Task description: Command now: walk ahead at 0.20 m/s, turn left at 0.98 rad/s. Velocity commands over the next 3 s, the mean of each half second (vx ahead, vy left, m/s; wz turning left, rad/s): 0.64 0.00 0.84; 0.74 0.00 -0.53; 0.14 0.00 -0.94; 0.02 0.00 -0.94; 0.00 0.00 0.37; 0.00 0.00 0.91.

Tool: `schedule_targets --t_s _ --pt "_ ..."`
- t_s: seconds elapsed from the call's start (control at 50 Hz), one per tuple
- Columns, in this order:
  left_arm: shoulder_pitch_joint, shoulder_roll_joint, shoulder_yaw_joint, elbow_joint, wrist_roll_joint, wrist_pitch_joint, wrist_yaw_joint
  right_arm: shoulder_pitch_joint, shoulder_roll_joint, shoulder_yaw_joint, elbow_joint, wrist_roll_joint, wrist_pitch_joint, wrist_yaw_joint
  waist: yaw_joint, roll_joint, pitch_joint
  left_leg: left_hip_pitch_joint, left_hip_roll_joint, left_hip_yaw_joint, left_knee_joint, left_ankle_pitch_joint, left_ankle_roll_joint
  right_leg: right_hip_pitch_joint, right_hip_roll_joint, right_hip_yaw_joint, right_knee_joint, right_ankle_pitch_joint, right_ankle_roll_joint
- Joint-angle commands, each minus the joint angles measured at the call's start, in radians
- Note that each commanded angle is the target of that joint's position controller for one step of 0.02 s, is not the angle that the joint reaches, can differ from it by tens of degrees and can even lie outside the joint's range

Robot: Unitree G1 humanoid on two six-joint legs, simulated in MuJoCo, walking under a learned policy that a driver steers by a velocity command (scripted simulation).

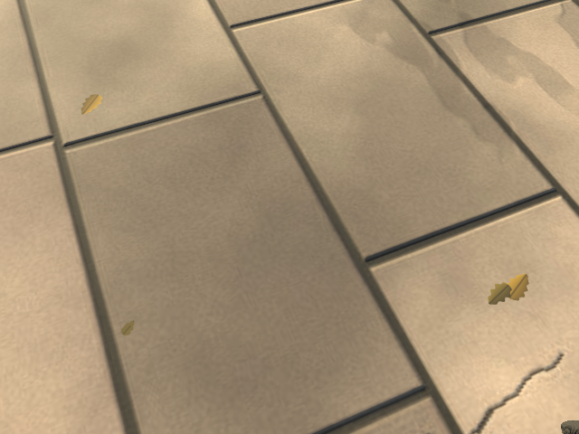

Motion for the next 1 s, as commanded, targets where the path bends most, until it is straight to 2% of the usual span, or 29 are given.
schedule_targets --t_s 0.02,0.1,0.16,0.2,0.22,0.24,0.26,0.28,0.3,0.32,0.34,0.38,0.46,0.52,0.58,0.64,0.66,0.68,0.7,0.72,0.74,0.76,0.78,0.8,0.82,0.86,0.92,0.96,1.0 --pt "-0.134 0.172 0.050 -0.073 -0.019 -0.011 0.002 0.068 -0.023 -0.004 -0.044 -0.004 0.010 0.020 -0.050 -0.124 -0.220 0.153 0.047 -0.033 -0.174 0.165 0.030 0.101 -0.281 0.101 -0.132 0.402 -0.196" --pt "-0.086 0.222 0.071 -0.039 -0.044 -0.024 -0.027 -0.033 -0.071 -0.022 -0.069 0.012 0.027 0.045 -0.019 -0.130 -0.169 0.191 0.048 0.019 -0.264 0.115 0.092 0.134 -0.309 0.075 -0.213 -0.118 -0.171" --pt "-0.013 0.243 0.085 -0.006 -0.053 -0.014 -0.041 -0.104 -0.068 -0.017 -0.088 0.007 0.019 0.054 0.007 -0.079 -0.088 0.101 0.050 0.066 -0.316 -0.032 0.142 0.270 -0.356 0.071 -0.208 -0.227 -0.164" --pt "-0.065 0.238 0.082 -0.005 -0.051 0.000 -0.046 0.053 -0.076 -0.031 -0.026 0.014 0.008 0.048 -0.091 -0.048 -0.115 0.357 -0.032 0.165 -0.450 -0.016 0.190 0.187 -0.281 -0.063 -0.014 0.008 -0.121" --pt "-0.079 0.188 0.065 -0.016 -0.043 0.002 -0.044 0.289 -0.156 -0.076 0.060 0.025 0.000 0.034 -0.189 0.039 -0.193 0.675 -0.091 0.119 -0.508 -0.004 0.246 0.020 -0.185 -0.151 0.329 0.214 -0.075" --pt "-0.127 0.087 0.030 -0.103 -0.021 -0.018 -0.033 0.400 -0.335 -0.119 0.087 0.035 -0.015 0.022 -0.187 0.355 -0.156 0.928 0.112 -0.477 -0.695 -0.171 0.434 -0.488 0.000 -0.117 0.758 -0.299 0.024" --pt "-0.216 0.112 0.020 -0.156 -0.032 -0.059 -0.034 0.360 -0.289 -0.090 0.034 0.020 -0.067 0.037 -0.187 0.291 -0.214 0.982 0.233 -0.886 -0.888 -0.414 0.533 -0.755 0.080 0.175 0.917 -0.420 0.014" --pt "-0.251 0.173 0.030 -0.169 -0.063 -0.092 -0.049 0.322 -0.189 -0.056 0.023 0.012 -0.100 0.042 -0.169 0.191 -0.154 0.952 0.280 -0.836 -0.903 -0.359 0.502 -0.813 0.027 0.225 0.922 -0.365 -0.019" --pt "-0.225 0.171 0.027 -0.150 -0.057 -0.109 -0.056 0.314 -0.144 -0.040 0.024 0.007 -0.114 0.042 -0.135 0.121 -0.136 0.892 0.254 -0.742 -0.876 -0.274 0.468 -0.759 -0.002 0.236 0.855 -0.309 -0.043" --pt "-0.195 0.168 0.028 -0.124 -0.028 -0.116 -0.057 0.262 -0.117 -0.028 0.019 0.006 -0.113 0.037 -0.095 0.040 -0.104 0.807 0.210 -0.627 -0.855 -0.175 0.430 -0.686 -0.032 0.238 0.747 -0.233 -0.041" --pt "-0.175 0.171 0.033 -0.107 -0.008 -0.114 -0.060 0.220 -0.099 -0.016 0.011 -0.004 -0.113 0.026 -0.063 0.035 -0.085 0.721 0.164 -0.543 -0.857 -0.102 0.404 -0.597 -0.042 0.243 0.655 -0.163 -0.030" --pt "-0.168 0.163 0.033 -0.090 -0.002 -0.101 -0.071 0.189 -0.093 -0.007 0.008 -0.013 -0.111 0.000 -0.043 0.026 -0.073 0.658 0.126 -0.440 -0.874 0.011 0.379 -0.528 -0.029 0.206 0.529 -0.040 0.010" --pt "-0.275 0.044 -0.021 -0.103 -0.014 -0.077 -0.089 0.233 -0.090 0.004 0.059 -0.015 -0.116 -0.026 -0.107 0.054 -0.020 0.466 0.055 -0.205 -0.928 0.179 0.306 -0.358 -0.003 0.103 0.253 0.308 0.038" --pt "-0.328 0.058 -0.026 -0.122 -0.041 -0.074 -0.098 0.303 -0.096 0.006 0.117 -0.008 -0.136 -0.017 -0.136 0.063 0.042 0.508 0.100 -0.159 -1.008 0.180 0.286 -0.347 -0.010 0.103 0.134 0.393 -0.009" --pt "-0.348 0.068 -0.028 -0.135 -0.050 -0.078 -0.116 0.326 -0.098 0.008 0.163 -0.014 -0.136 -0.012 -0.133 0.053 0.059 0.683 0.151 -0.073 -0.983 0.355 0.256 -0.421 -0.001 0.099 0.067 0.356 -0.068" --pt "-0.224 0.128 0.004 -0.125 -0.051 -0.068 -0.111 0.302 -0.134 0.004 0.170 -0.059 -0.121 -0.018 -0.047 0.112 -0.104 0.830 0.147 0.005 -0.767 1.108 0.205 -0.263 0.121 0.001 0.140 0.212 -0.123" --pt "-0.074 0.159 0.022 -0.096 -0.057 -0.055 -0.101 0.288 -0.149 0.001 0.168 -0.078 -0.110 -0.022 0.033 0.149 -0.198 0.833 0.149 0.021 -0.582 1.363 0.194 -0.113 0.155 -0.018 0.199 0.147 -0.148" --pt "0.156 0.187 0.040 -0.041 -0.060 -0.040 -0.088 0.233 -0.155 0.001 0.154 -0.079 -0.101 -0.027 0.155 0.129 -0.291 0.698 0.132 0.053 -0.299 1.456 0.168 0.162 0.153 -0.004 0.209 0.150 -0.175" --pt "0.360 0.234 0.049 0.007 -0.060 -0.020 -0.071 0.213 -0.102 0.019 0.132 -0.092 -0.111 -0.032 0.214 -0.023 -0.381 0.381 0.069 0.028 0.097 0.992 0.135 0.501 0.042 0.227 0.279 -0.043 -0.220" --pt "0.328 0.283 0.058 0.012 -0.046 -0.040 -0.083 0.391 0.054 0.063 0.096 -0.035 -0.144 -0.001 0.034 -0.430 -0.508 -0.035 -0.163 -0.101 0.471 -0.087 0.054 0.772 -0.227 0.956 0.016 -0.560 -0.468" --pt "0.312 0.163 0.042 -0.004 -0.034 -0.038 -0.072 0.255 -0.079 0.052 0.085 -0.004 -0.182 0.014 0.122 -0.248 -0.484 -0.100 -0.131 -0.201 0.475 -0.033 0.102 0.749 -0.210 1.093 -0.161 -0.716 -0.395" --pt "0.268 0.156 0.036 -0.017 -0.010 -0.041 -0.064 0.134 -0.099 0.047 0.045 0.021 -0.204 0.022 0.106 -0.164 -0.326 -0.124 -0.091 -0.209 0.427 0.002 0.124 0.604 -0.206 0.975 -0.175 -0.520 -0.351" --pt "0.208 0.169 0.037 -0.033 -0.005 -0.048 -0.069 0.046 -0.082 0.057 0.022 -0.003 -0.220 0.013 0.066 0.028 -0.228 -0.061 -0.071 -0.197 0.339 0.005 0.133 0.415 -0.164 0.880 -0.183 -0.228 -0.331" --pt "0.138 0.180 0.040 -0.050 -0.004 -0.056 -0.070 0.032 -0.069 0.053 0.014 -0.024 -0.226 0.008 0.006 0.067 -0.171 -0.027 -0.058 -0.193 0.268 -0.007 0.119 0.281 -0.132 0.779 -0.155 0.057 -0.347" --pt "0.103 0.171 0.034 -0.065 0.003 -0.056 -0.066 0.046 -0.065 0.053 0.013 -0.043 -0.218 0.007 -0.032 0.046 -0.159 0.040 -0.049 -0.193 0.234 -0.022 0.101 0.175 -0.094 0.699 -0.154 0.288 -0.360" --pt "0.048 0.147 0.026 -0.071 -0.018 -0.048 -0.050 0.082 -0.070 0.050 0.020 -0.055 -0.194 0.005 -0.082 0.021 -0.122 0.077 -0.021 -0.176 0.095 -0.051 0.044 0.040 -0.075 0.590 -0.160 0.531 -0.367" --pt "0.036 0.188 0.040 -0.061 -0.038 -0.017 -0.015 -0.019 -0.003 0.073 -0.027 -0.076 -0.179 0.004 -0.062 0.000 -0.097 0.250 -0.113 -0.058 -0.281 0.154 -0.004 -0.195 0.062 0.436 -0.145 0.600 -0.276" --pt "0.104 0.206 0.054 -0.034 -0.043 0.018 0.003 -0.065 0.005 0.070 -0.037 -0.061 -0.172 0.008 -0.017 -0.047 -0.173 0.380 -0.184 -0.056 -0.459 0.401 -0.010 -0.199 0.103 0.443 -0.099 0.444 -0.191" --pt "0.131 0.184 0.052 -0.021 -0.045 0.040 0.016 -0.097 -0.023 0.053 -0.054 -0.040 -0.166 0.006 -0.004 -0.088 -0.189 0.423 -0.192 -0.116 -0.563 0.486 -0.011 -0.151 0.103 0.522 -0.052 0.273 -0.147"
